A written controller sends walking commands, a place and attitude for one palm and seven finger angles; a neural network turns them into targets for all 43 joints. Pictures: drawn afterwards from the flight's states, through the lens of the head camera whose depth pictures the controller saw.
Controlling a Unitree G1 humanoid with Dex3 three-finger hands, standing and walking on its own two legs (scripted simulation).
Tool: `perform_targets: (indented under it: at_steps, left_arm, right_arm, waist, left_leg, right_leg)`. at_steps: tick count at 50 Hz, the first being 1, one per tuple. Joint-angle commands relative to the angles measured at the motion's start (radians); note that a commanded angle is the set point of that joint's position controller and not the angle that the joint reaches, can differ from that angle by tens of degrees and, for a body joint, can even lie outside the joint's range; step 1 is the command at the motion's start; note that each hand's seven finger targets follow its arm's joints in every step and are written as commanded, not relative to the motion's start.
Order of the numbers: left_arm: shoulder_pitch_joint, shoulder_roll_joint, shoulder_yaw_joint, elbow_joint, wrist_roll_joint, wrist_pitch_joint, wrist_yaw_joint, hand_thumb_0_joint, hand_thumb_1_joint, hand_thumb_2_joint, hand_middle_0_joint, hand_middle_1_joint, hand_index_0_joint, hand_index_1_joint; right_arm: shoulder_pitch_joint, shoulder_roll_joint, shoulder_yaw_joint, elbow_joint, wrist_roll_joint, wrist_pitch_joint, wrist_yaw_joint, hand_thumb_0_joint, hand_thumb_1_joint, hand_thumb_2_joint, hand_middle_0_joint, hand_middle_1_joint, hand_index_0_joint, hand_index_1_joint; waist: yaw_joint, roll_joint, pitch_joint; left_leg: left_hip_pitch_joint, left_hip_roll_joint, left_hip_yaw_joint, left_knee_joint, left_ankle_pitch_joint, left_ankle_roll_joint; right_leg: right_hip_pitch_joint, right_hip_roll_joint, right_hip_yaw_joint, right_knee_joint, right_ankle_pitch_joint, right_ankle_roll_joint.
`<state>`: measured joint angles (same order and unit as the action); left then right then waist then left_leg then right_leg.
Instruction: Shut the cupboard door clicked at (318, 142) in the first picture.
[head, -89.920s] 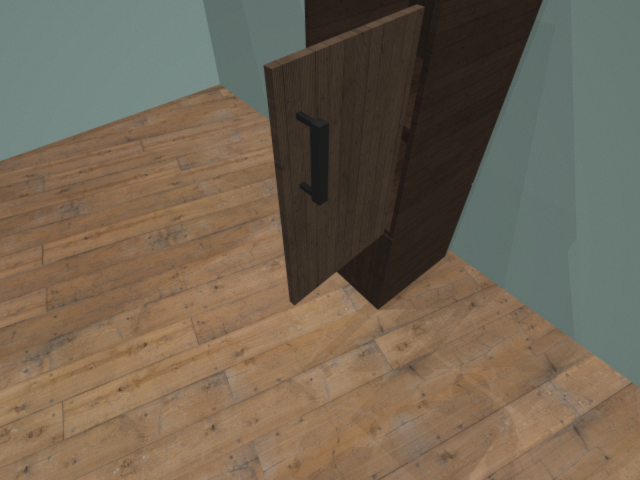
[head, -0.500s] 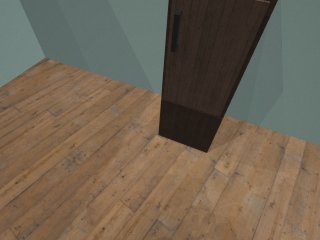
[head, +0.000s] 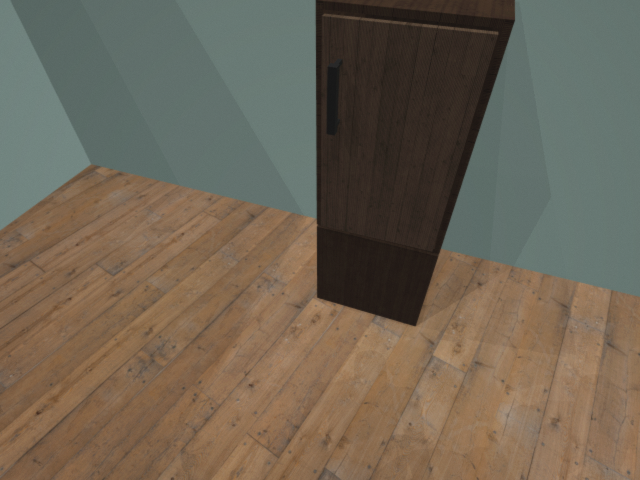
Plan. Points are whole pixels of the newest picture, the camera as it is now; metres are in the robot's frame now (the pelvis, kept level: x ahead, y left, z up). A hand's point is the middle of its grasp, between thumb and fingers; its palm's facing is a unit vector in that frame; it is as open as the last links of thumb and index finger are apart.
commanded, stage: let the arm hang, fingers relaxed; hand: left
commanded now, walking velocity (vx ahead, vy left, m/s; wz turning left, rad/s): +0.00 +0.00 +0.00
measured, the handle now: (335, 97) +0.88 +0.00 +0.08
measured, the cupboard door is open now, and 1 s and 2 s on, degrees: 1 1 1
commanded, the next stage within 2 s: look to check the result in 0.16 s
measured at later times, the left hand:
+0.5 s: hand out of the picture -0.02 +0.17 -0.17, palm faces +0.03 -0.98 -0.21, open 7.3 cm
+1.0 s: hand out of the picture +0.06 +0.19 -0.17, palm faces +0.00 -0.97 -0.25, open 7.3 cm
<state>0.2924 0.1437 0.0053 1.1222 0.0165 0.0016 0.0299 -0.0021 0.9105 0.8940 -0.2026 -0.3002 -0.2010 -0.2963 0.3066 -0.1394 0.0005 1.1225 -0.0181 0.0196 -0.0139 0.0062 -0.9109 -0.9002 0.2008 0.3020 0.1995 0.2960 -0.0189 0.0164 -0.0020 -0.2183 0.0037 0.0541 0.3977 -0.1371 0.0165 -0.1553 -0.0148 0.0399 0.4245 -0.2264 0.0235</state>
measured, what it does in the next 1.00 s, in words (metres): stands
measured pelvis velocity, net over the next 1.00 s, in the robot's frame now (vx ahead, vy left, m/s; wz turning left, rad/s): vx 0.02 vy -0.01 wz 0.00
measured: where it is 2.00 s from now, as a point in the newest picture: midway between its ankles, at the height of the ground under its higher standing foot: outside the picture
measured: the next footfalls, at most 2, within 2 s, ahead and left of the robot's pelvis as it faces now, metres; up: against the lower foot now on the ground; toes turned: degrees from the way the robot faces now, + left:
none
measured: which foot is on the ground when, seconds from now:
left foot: down 0.00-1.00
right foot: down 0.00-1.00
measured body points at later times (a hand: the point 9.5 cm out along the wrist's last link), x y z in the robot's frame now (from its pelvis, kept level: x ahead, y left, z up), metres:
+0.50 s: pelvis +0.01 -0.01 +0.00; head +0.01 -0.02 +0.45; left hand -0.02 +0.22 -0.16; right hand +0.00 -0.24 -0.16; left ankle +0.05 +0.11 -0.74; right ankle +0.01 -0.14 -0.74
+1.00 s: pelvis +0.02 -0.01 +0.00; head +0.03 -0.01 +0.45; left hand +0.06 +0.24 -0.15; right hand +0.06 -0.26 -0.15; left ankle +0.05 +0.11 -0.74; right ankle +0.01 -0.14 -0.74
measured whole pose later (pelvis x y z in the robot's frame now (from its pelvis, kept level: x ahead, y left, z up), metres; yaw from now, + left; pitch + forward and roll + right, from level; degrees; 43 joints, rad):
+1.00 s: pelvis +0.02 -0.01 +0.00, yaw +0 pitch -2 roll +0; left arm 0.21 0.22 0.02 1.13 0.02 -0.01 0.02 0.00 0.91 0.89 -0.20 -0.30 -0.20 -0.30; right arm 0.20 -0.22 -0.01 1.12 -0.02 0.00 -0.01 0.01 -0.91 -0.90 0.20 0.30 0.20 0.30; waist -0.01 0.01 0.04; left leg -0.18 0.02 0.05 0.37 -0.15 0.00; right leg -0.10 0.01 0.03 0.36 -0.23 0.00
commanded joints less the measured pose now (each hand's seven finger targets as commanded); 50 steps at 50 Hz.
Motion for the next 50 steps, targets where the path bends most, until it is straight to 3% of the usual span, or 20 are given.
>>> perform_targets:
  at_steps: [1,10,17,20,30,39,50]
  left_arm:
    - [0.091,0.111,0.024,-0.009,0.002,-0.002,0.006,0.0,0.9,0.9,-0.2,-0.3,-0.2,-0.3]
    - [0.087,0.111,0.027,-0.006,0.0,-0.014,0.006,0.0,0.9,0.9,-0.2,-0.3,-0.2,-0.3]
    - [0.084,0.121,0.026,0.003,-0.001,-0.017,0.007,0.0,0.9,0.9,-0.2,-0.3,-0.2,-0.3]
    - [0.077,0.133,0.029,0.001,0.0,-0.018,0.006,0.0,0.9,0.9,-0.2,-0.3,-0.2,-0.3]
    - [0.042,0.17,0.033,-0.004,0.0,-0.023,0.003,0.0,0.9,0.9,-0.2,-0.3,-0.2,-0.3]
    - [0.0,0.202,0.035,-0.014,-0.001,-0.025,0.0,0.0,0.9,0.9,-0.2,-0.3,-0.2,-0.3]
    - [-0.049,0.238,0.037,-0.023,-0.001,-0.026,-0.004,0.0,0.9,0.9,-0.2,-0.3,-0.2,-0.3]
  right_arm:
    - [0.044,-0.109,-0.029,-0.03,0.002,-0.015,-0.013,0.0,-0.9,-0.9,0.2,0.3,0.2,0.3]
    - [0.051,-0.106,-0.03,-0.03,0.005,-0.023,-0.016,0.0,-0.9,-0.9,0.2,0.3,0.2,0.3]
    - [0.037,-0.115,-0.031,-0.028,0.006,-0.02,-0.017,0.0,-0.9,-0.9,0.2,0.3,0.2,0.3]
    - [0.025,-0.127,-0.035,-0.031,0.006,-0.02,-0.016,0.0,-0.9,-0.9,0.2,0.3,0.2,0.3]
    - [-0.016,-0.164,-0.038,-0.037,0.006,-0.025,-0.016,0.0,-0.9,-0.9,0.2,0.3,0.2,0.3]
    - [-0.061,-0.203,-0.037,-0.042,0.007,-0.032,-0.015,0.0,-0.9,-0.9,0.2,0.3,0.2,0.3]
    - [-0.097,-0.234,-0.037,-0.044,0.005,-0.033,-0.012,0.0,-0.9,-0.9,0.2,0.3,0.2,0.3]
  waist:
    - [0.016,0.01,0.131]
    - [0.008,-0.011,0.089]
    - [0.006,-0.03,0.109]
    - [0.005,-0.009,0.102]
    - [0.006,-0.029,0.091]
    - [0.013,0.004,0.07]
    - [0.012,-0.029,0.057]
  left_leg:
    - [-0.026,0.091,-0.125,-0.146,-0.218,-0.001]
    - [0.03,0.089,-0.099,-0.109,-0.112,-0.002]
    - [0.051,0.088,-0.086,-0.089,-0.087,-0.003]
    - [0.056,0.088,-0.087,-0.089,-0.093,-0.004]
    - [0.07,0.095,-0.087,-0.079,-0.042,-0.003]
    - [0.082,0.105,-0.093,-0.088,0.011,-0.004]
    - [0.096,0.111,-0.095,-0.096,0.043,-0.006]
  right_leg:
    - [-0.131,-0.048,0.047,-0.102,-0.088,-0.046]
    - [-0.121,-0.059,0.057,-0.112,-0.035,-0.052]
    - [-0.142,-0.065,0.069,-0.138,-0.061,-0.056]
    - [-0.139,-0.065,0.072,-0.14,-0.067,-0.059]
    - [-0.112,-0.072,0.076,-0.148,-0.019,-0.062]
    - [-0.064,-0.07,0.073,-0.143,0.058,-0.06]
    - [-0.036,-0.081,0.065,-0.152,0.099,-0.056]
